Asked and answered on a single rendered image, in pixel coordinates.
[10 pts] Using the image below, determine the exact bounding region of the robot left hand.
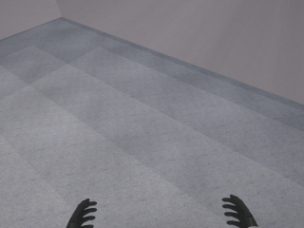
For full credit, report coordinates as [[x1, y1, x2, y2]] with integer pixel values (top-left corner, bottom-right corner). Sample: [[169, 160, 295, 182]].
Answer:
[[66, 199, 97, 228]]

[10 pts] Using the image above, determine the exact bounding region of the robot right hand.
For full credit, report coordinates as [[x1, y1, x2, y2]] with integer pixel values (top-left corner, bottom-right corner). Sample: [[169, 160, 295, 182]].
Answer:
[[222, 195, 258, 228]]

